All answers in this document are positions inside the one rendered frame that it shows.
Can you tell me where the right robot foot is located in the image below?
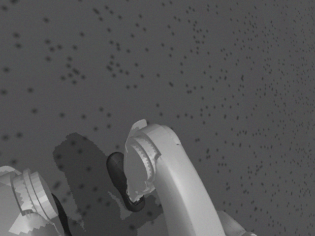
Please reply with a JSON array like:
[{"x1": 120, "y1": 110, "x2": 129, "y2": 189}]
[{"x1": 106, "y1": 152, "x2": 145, "y2": 212}]

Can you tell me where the right robot hand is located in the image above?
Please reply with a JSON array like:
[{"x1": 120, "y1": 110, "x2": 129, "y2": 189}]
[{"x1": 216, "y1": 210, "x2": 247, "y2": 236}]

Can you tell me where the left robot foot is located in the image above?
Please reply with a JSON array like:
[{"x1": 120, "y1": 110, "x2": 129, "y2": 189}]
[{"x1": 52, "y1": 194, "x2": 72, "y2": 236}]

